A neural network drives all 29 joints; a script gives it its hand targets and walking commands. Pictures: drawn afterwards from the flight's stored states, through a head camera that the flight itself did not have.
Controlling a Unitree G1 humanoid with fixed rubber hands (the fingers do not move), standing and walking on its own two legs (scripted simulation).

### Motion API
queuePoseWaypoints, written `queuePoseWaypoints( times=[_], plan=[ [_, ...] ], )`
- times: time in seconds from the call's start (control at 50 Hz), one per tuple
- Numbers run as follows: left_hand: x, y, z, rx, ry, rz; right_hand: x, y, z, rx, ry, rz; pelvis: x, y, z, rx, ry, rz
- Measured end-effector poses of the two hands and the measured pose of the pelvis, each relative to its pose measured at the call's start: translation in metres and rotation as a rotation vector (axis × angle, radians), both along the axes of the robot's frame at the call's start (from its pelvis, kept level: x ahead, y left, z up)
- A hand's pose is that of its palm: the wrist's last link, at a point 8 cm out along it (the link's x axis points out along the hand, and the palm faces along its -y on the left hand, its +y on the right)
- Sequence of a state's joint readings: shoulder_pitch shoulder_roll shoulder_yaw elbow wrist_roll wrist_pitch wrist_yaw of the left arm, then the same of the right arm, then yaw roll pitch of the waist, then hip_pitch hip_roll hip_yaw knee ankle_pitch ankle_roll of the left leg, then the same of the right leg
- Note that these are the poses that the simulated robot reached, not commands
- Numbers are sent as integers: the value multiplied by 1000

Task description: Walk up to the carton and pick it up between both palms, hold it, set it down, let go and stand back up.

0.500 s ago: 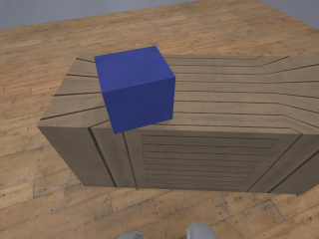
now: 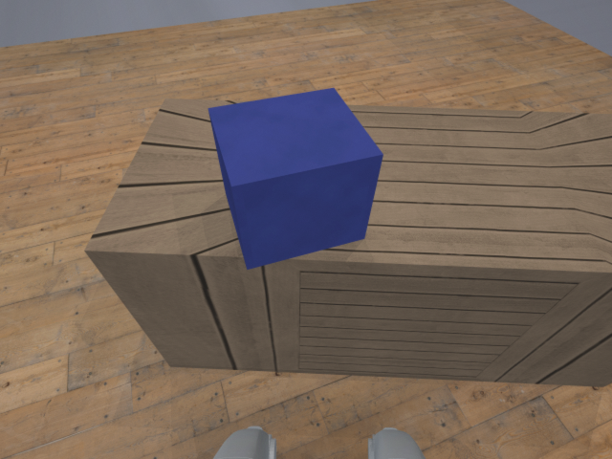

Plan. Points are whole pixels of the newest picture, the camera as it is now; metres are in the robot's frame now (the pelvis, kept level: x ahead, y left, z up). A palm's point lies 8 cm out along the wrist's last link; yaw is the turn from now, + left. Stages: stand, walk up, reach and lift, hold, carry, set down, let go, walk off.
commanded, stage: walk up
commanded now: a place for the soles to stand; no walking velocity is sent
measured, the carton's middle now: (291, 177) +0.58 +0.04 +0.01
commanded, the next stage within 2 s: none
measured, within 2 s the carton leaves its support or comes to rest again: neither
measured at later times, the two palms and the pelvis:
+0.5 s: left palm out of the picture +0.07 +0.36 -0.08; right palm out of the picture +0.13 -0.26 -0.09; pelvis +0.04 +0.05 +0.02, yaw -1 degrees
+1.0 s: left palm out of the picture +0.13 +0.40 -0.07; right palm out of the picture +0.14 -0.23 -0.10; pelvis +0.06 +0.08 +0.02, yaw -1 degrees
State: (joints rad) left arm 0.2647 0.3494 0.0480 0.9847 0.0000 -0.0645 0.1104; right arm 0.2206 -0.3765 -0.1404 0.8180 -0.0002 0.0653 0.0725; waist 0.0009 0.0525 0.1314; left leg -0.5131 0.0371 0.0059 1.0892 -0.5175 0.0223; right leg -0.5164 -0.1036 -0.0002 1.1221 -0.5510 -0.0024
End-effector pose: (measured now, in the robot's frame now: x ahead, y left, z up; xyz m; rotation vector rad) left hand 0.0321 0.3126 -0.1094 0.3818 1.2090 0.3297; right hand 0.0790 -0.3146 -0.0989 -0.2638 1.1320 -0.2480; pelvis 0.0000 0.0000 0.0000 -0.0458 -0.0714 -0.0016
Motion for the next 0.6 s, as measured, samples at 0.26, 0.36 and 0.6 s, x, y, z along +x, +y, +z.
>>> queuePoseWaypoints(
  times=[0.26, 0.36, 0.6],
  plan=[
    [57, 23, 36, 43, -1, -44, 6, 23, 7, 42, 61, -38, 30, 21, 25, 59, 50, -32],
    [50, 24, 35, 49, 11, -44, 24, 24, 5, 43, 44, -27, 35, 20, 21, 54, 31, -31],
    [50, 82, 0, 15, -1, -8, 56, 79, 0, -7, -14, 21, 40, 79, -1, 1, 4, 2]
  ],
)
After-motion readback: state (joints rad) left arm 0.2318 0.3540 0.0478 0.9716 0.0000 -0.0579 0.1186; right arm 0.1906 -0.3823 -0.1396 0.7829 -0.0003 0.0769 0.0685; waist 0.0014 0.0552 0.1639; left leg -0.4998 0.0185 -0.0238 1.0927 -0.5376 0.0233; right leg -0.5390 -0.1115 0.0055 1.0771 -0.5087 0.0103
